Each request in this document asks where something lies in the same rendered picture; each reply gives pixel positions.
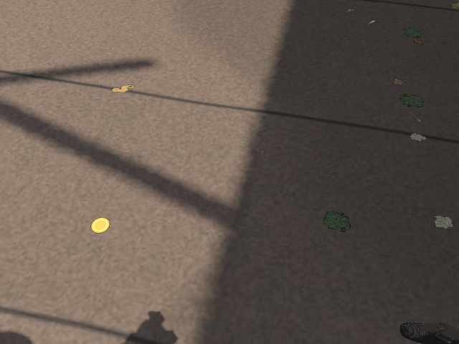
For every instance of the robot right hand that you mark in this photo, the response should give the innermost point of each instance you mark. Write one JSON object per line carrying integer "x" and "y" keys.
{"x": 427, "y": 333}

